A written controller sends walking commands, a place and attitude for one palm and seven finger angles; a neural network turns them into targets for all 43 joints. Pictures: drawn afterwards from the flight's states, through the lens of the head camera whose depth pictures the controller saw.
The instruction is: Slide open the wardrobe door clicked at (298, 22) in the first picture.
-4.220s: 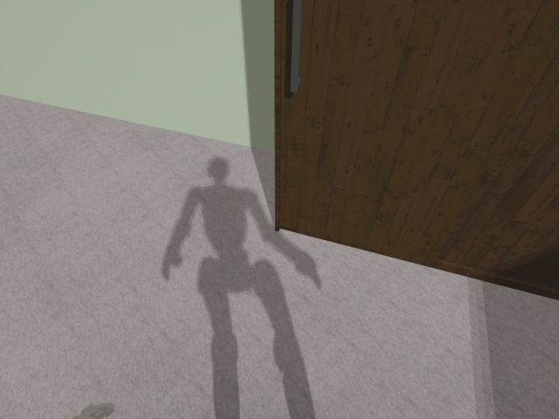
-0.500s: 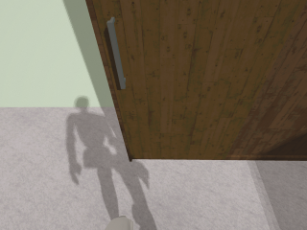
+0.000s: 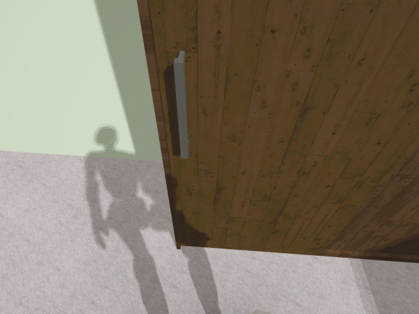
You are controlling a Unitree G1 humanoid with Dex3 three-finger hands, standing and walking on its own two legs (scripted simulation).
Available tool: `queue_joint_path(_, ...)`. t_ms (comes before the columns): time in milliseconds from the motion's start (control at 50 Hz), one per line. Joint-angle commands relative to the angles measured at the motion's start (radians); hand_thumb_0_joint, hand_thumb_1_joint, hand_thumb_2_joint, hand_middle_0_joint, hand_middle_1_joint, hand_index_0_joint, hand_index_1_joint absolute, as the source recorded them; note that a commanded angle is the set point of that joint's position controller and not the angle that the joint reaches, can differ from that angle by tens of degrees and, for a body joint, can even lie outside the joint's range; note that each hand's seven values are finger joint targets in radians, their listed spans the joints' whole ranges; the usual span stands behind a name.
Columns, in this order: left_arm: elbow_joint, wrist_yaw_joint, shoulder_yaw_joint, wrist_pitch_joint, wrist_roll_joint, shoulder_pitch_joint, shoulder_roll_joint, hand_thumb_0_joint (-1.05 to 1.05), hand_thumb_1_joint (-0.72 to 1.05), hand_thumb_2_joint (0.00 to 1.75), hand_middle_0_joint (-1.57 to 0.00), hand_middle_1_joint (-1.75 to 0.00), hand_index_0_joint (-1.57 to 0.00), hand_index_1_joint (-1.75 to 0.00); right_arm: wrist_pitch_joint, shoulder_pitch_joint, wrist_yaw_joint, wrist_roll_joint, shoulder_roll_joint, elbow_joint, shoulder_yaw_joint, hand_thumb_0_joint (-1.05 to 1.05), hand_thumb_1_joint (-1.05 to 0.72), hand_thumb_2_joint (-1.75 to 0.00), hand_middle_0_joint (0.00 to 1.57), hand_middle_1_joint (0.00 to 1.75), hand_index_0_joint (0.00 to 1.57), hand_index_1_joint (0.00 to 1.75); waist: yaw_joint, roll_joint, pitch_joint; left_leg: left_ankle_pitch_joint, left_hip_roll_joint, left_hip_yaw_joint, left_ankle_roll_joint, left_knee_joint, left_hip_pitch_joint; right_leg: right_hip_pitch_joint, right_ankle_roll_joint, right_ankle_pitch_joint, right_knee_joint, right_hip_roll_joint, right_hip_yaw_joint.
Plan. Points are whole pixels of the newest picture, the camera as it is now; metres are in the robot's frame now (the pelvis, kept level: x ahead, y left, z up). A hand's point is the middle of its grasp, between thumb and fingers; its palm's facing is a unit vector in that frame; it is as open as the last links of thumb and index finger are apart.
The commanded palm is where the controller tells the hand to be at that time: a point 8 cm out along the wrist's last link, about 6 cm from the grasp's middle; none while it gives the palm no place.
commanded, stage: come to a stop and stand still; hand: left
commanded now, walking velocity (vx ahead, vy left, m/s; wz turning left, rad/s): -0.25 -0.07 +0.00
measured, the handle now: (183, 111) +0.52 +0.11 +0.11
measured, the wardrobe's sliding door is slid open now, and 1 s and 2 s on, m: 0.00 0.00 0.00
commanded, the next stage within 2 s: look again from close up in 1.58 s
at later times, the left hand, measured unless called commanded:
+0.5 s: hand out of the picture +0.05 +0.20 -0.19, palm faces +0.11 -0.97 -0.20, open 7.3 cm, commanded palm none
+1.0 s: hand out of the picture +0.00 +0.19 -0.17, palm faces +0.01 -0.98 -0.17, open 7.3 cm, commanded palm none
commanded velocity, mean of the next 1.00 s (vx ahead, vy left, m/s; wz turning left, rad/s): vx -0.02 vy -0.03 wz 0.00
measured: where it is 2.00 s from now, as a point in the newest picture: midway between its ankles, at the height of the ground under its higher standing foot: outside the picture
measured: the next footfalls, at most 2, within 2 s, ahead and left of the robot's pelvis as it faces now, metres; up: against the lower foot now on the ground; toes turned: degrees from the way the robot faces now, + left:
right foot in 0.14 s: +0.13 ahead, -0.14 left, +0.00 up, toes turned -5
left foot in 0.50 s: +0.02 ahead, +0.13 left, +0.00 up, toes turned +5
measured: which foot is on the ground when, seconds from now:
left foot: down 0.00-0.20, up 0.22-0.48, down 0.50-1.00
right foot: up 0.00-0.12, down 0.14-0.50, up 0.52-1.00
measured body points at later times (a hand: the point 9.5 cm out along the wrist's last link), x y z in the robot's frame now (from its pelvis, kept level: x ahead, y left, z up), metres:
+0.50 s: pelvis -0.01 +0.01 -0.02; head +0.02 +0.03 +0.43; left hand +0.05 +0.25 -0.17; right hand +0.05 -0.23 -0.16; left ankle -0.03 +0.12 -0.74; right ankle +0.09 -0.14 -0.74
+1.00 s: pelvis -0.02 +0.01 +0.01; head +0.00 +0.03 +0.46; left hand +0.00 +0.25 -0.16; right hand -0.08 -0.20 -0.14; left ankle -0.02 +0.12 -0.74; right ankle -0.03 -0.13 -0.71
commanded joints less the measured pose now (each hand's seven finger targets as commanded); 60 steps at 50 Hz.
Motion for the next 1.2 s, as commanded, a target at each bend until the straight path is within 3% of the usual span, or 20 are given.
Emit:
queue_joint_path(0, -0.022, 0.003, -0.01, 0.003, -0.005, 0.065, 0.002, 0.0, 0.9, 0.9, -0.2, -0.3, -0.2, -0.3, -0.008, 0.043, -0.005, -0.007, -0.086, -0.038, -0.008, 0.0, -0.9, -0.9, 0.2, 0.3, 0.2, 0.3, -0.005, 0.064, 0.042, 0.109, 0.305, -0.219, 0.095, -0.196, -0.1, 0.137, 0.014, 0.019, -0.23, -0.008, 0.018)
queue_joint_path(80, 0.004, 0.018, -0.013, -0.006, -0.007, 0.107, 0.05, 0.0, 0.9, 0.9, -0.2, -0.3, -0.2, -0.3, 0.011, 0.048, -0.011, 0.003, -0.077, -0.006, -0.006, 0.0, -0.9, -0.9, 0.2, 0.3, 0.2, 0.3, 0.02, 0.061, -0.003, 0.211, 0.236, -0.162, 0.013, -0.011, -0.078, 0.328, 0.018, 0.195, -0.547, 0.018, 0.014)
queue_joint_path(120, -0.008, 0.026, -0.008, -0.02, -0.007, 0.067, 0.138, 0.0, 0.9, 0.9, -0.2, -0.3, -0.2, -0.3, 0.023, 0.094, -0.004, 0.017, -0.025, -0.003, -0.001, 0.0, -0.9, -0.9, 0.2, 0.3, 0.2, 0.3, -0.024, -0.072, -0.021, -0.048, 0.127, -0.121, -0.07, 0.061, -0.111, 0.343, -0.056, 0.511, -0.578, -0.141, 0.209)
queue_joint_path(200, -0.026, 0.032, 0.015, -0.008, -0.014, 0.024, 0.186, 0.0, 0.9, 0.9, -0.2, -0.3, -0.2, -0.3, 0.071, 0.115, -0.004, 0.007, -0.032, 0.005, -0.019, 0.0, -0.9, -0.9, 0.2, 0.3, 0.2, 0.3, -0.017, -0.171, -0.061, -0.28, 0.063, -0.093, -0.108, 0.3, -0.107, 0.343, -0.177, 0.751, -0.596, -0.242, 0.233)
queue_joint_path(260, -0.042, 0.044, 0.031, 0.005, -0.006, 0.004, 0.188, 0.0, 0.9, 0.9, -0.2, -0.3, -0.2, -0.3, 0.091, 0.063, -0.007, 0.006, -0.042, -0.026, -0.031, 0.0, -0.9, -0.9, 0.2, 0.3, 0.2, 0.3, 0.01, -0.12, -0.049, -0.381, 0.055, -0.167, -0.111, 0.579, -0.206, 0.351, -0.239, 0.786, -0.611, -0.283, 0.24)
queue_joint_path(360, -0.087, 0.043, 0.052, 0.013, 0.004, -0.073, 0.202, 0.0, 0.9, 0.9, -0.2, -0.3, -0.2, -0.3, 0.095, 0.059, 0.005, 0.008, -0.032, -0.054, -0.036, 0.0, -0.9, -0.9, 0.2, 0.3, 0.2, 0.3, -0.001, -0.135, -0.105, -0.333, 0.065, -0.173, -0.129, 0.506, -0.174, 0.347, -0.199, 0.543, -0.62, -0.234, 0.164)
queue_joint_path(440, -0.097, 0.031, 0.051, 0.027, -0.001, -0.118, 0.201, 0.0, 0.9, 0.9, -0.2, -0.3, -0.2, -0.3, 0.068, 0.168, 0.008, 0.007, -0.03, -0.032, -0.026, 0.0, -0.9, -0.9, 0.2, 0.3, 0.2, 0.3, -0.05, -0.148, -0.116, -0.104, 0.042, -0.112, -0.116, 0.095, 0.064, 0.205, -0.107, 0.129, -0.578, -0.147, 0.138)
queue_joint_path(460, -0.097, 0.027, 0.036, 0.031, -0.009, -0.115, 0.159, 0.0, 0.9, 0.9, -0.2, -0.3, -0.2, -0.3, 0.058, 0.187, 0.007, 0.007, -0.046, -0.022, -0.026, 0.0, -0.9, -0.9, 0.2, 0.3, 0.2, 0.3, -0.057, -0.037, -0.11, -0.079, 0.075, -0.16, -0.113, -0.013, 0.145, 0.118, -0.057, -0.04, -0.504, -0.08, 0.091)
queue_joint_path(480, -0.11, 0.022, 0.022, 0.038, -0.021, -0.098, 0.09, 0.0, 0.9, 0.9, -0.2, -0.3, -0.2, -0.3, 0.046, 0.172, 0.003, -0.005, -0.123, -0.032, -0.037, 0.0, -0.9, -0.9, 0.2, 0.3, 0.2, 0.3, -0.056, 0.247, -0.059, -0.213, 0.258, -0.413, -0.069, -0.176, 0.08, 0.013, 0.003, -0.168, -0.351, 0.024, 0.024)
queue_joint_path(500, -0.115, 0.022, 0.015, 0.043, -0.019, -0.12, 0.066, 0.0, 0.9, 0.9, -0.2, -0.3, -0.2, -0.3, 0.05, 0.1, -0.003, -0.014, -0.173, -0.068, -0.039, 0.0, -0.9, -0.9, 0.2, 0.3, 0.2, 0.3, -0.053, 0.35, 0.038, -0.339, 0.373, -0.551, -0.02, -0.291, -0.109, 0.019, 0.024, -0.218, -0.252, 0.078, 0.03)
queue_joint_path(540, -0.075, 0.011, 0.027, 0.051, -0.004, -0.118, 0.104, 0.0, 0.9, 0.9, -0.2, -0.3, -0.2, -0.3, 0.043, -0.009, -0.014, -0.022, -0.15, -0.084, -0.029, 0.0, -0.9, -0.9, 0.2, 0.3, 0.2, 0.3, -0.022, 0.266, 0.113, -0.445, 0.339, -0.509, -0.008, -0.341, -0.214, 0.065, 0.015, -0.105, -0.117, 0.06, 0.116)
queue_joint_path(600, -0.024, -0.009, 0.024, 0.036, -0.001, -0.04, 0.103, 0.0, 0.9, 0.9, -0.2, -0.3, -0.2, -0.3, 0.028, 0.03, -0.025, -0.015, -0.125, -0.067, -0.018, 0.0, -0.9, -0.9, 0.2, 0.3, 0.2, 0.3, -0.015, 0.124, 0.108, -0.268, 0.293, -0.407, -0.025, -0.288, -0.034, -0.036, 0.024, -0.011, -0.017, 0.077, 0.112)
queue_joint_path(760, -0.029, -0.011, 0.025, 0.046, -0.005, -0.039, 0.11, 0.0, 0.9, 0.9, -0.2, -0.3, -0.2, -0.3, 0.021, 0.181, -0.049, -0.012, -0.118, -0.005, -0.025, 0.0, -0.9, -0.9, 0.2, 0.3, 0.2, 0.3, -0.065, 0.147, 0.032, 0.22, 0.339, -0.349, 0.028, -0.187, 0.199, -0.07, 0.047, -0.039, -0.037, 0.067, 0.107)
queue_joint_path(880, -0.033, -0.013, 0.003, 0.043, -0.014, -0.076, 0.063, 0.0, 0.9, 0.9, -0.2, -0.3, -0.2, -0.3, 0.033, 0.174, -0.039, -0.017, -0.131, 0.022, -0.03, 0.0, -0.9, -0.9, 0.2, 0.3, 0.2, 0.3, -0.076, 0.183, -0.004, 0.216, 0.329, -0.329, 0.069, -0.153, 0.149, 0.086, 0.033, -0.136, -0.253, 0.057, 0.04)
queue_joint_path(980, 0.025, 0.0, -0.005, 0.014, -0.02, 0.018, 0.052, 0.0, 0.9, 0.9, -0.2, -0.3, -0.2, -0.3, 0.037, 0.145, -0.025, -0.004, -0.111, 0.052, -0.028, 0.0, -0.9, -0.9, 0.2, 0.3, 0.2, 0.3, -0.023, 0.164, -0.028, 0.187, 0.247, -0.268, 0.001, -0.049, 0.025, 0.35, 0.019, 0.113, -0.606, 0.081, -0.02)
queue_joint_path(1000, 0.036, 0.007, -0.004, 0.005, -0.02, 0.035, 0.072, 0.0, 0.9, 0.9, -0.2, -0.3, -0.2, -0.3, 0.035, 0.161, -0.022, 0.002, -0.081, 0.06, -0.024, 0.0, -0.9, -0.9, 0.2, 0.3, 0.2, 0.3, -0.022, 0.108, -0.038, 0.116, 0.207, -0.237, -0.038, -0.016, -0.026, 0.427, 0.012, 0.172, -0.663, 0.045, 0.02)
queue_joint_path(1040, 0.055, 0.019, -0.003, -0.012, -0.023, 0.032, 0.137, 0.0, 0.9, 0.9, -0.2, -0.3, -0.2, -0.3, 0.036, 0.15, -0.013, 0.008, 0.005, 0.051, 0.003, 0.0, -0.9, -0.9, 0.2, 0.3, 0.2, 0.3, -0.031, -0.074, -0.011, -0.127, 0.109, -0.14, -0.101, 0.043, -0.13, 0.443, -0.062, 0.219, -0.699, -0.137, 0.186)
queue_joint_path(1060, 0.045, 0.02, -0.007, -0.011, -0.022, 0.004, 0.142, 0.0, 0.9, 0.9, -0.2, -0.3, -0.2, -0.3, 0.042, 0.147, -0.008, 0.002, 0.012, 0.051, 0.006, 0.0, -0.9, -0.9, 0.2, 0.3, 0.2, 0.3, -0.04, -0.04, 0.032, -0.149, 0.103, -0.134, -0.103, 0.043, -0.087, 0.344, -0.084, 0.156, -0.72, -0.156, 0.178)
queue_joint_path(1100, 0.052, 0.019, -0.009, -0.018, -0.024, -0.018, 0.12, 0.0, 0.9, 0.9, -0.2, -0.3, -0.2, -0.3, 0.049, 0.164, -0.01, -0.007, 0.004, 0.074, 0.009, 0.0, -0.9, -0.9, 0.2, 0.3, 0.2, 0.3, -0.043, -0.125, 0.05, -0.05, 0.113, -0.13, -0.108, 0.035, -0.019, 0.285, -0.085, 0.164, -0.711, -0.085, 0.15)
queue_joint_path(1180, 0.055, 0.022, -0.021, -0.017, -0.029, -0.006, 0.093, 0.0, 0.9, 0.9, -0.2, -0.3, -0.2, -0.3, 0.046, 0.177, -0.013, -0.004, -0.016, 0.095, 0.012, 0.0, -0.9, -0.9, 0.2, 0.3, 0.2, 0.3, -0.042, -0.05, 0.07, 0.075, 0.135, -0.148, -0.108, -0.008, 0.015, 0.295, -0.055, 0.234, -0.677, -0.027, 0.095)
